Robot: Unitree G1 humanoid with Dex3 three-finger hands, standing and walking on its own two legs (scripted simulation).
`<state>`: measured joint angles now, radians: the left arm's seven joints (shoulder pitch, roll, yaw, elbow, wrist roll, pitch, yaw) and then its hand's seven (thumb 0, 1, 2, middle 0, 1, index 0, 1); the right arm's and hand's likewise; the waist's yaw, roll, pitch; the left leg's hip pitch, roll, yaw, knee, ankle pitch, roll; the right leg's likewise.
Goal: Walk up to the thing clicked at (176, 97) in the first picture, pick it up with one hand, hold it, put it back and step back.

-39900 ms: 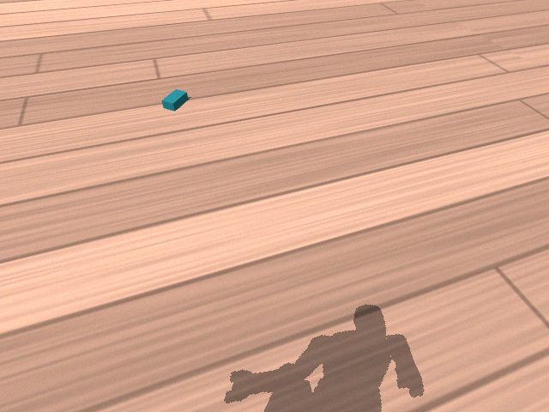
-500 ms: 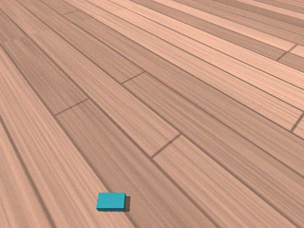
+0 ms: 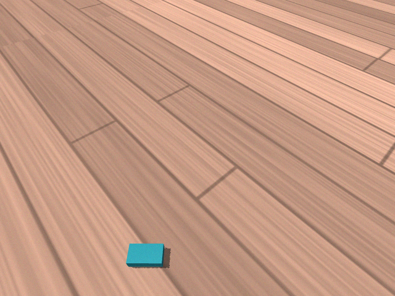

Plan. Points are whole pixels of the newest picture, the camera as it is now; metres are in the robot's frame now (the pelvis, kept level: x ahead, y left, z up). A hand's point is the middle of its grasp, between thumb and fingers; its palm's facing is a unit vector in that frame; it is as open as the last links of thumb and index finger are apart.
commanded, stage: rise first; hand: left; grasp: from above
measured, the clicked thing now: (146, 255) +0.43 +0.24 -0.75
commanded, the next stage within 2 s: none
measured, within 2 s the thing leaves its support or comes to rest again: neither
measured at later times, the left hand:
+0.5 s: hand out of the picture +0.13 +0.26 -0.22, palm faces -0.10 -0.91 -0.41, open 13.7 cm
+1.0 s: hand out of the picture +0.13 +0.28 -0.28, palm faces -0.28 -0.80 -0.53, open 14.2 cm
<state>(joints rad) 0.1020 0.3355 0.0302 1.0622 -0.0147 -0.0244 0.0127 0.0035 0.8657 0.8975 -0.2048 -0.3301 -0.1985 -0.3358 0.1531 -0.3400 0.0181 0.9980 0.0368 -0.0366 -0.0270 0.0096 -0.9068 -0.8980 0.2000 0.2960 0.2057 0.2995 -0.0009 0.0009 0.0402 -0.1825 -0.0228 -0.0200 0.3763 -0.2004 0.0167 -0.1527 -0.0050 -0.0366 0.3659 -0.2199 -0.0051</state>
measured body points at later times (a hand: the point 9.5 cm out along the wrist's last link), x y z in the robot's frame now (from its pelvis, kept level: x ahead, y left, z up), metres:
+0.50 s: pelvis -0.02 +0.01 -0.07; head +0.07 +0.02 +0.37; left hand +0.14 +0.31 -0.19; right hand +0.12 -0.26 -0.16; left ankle +0.00 +0.11 -0.75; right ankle -0.02 -0.11 -0.75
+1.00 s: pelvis -0.03 +0.01 -0.14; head +0.10 +0.02 +0.29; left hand +0.15 +0.32 -0.25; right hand +0.16 -0.25 -0.23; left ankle +0.00 +0.11 -0.75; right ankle -0.02 -0.11 -0.75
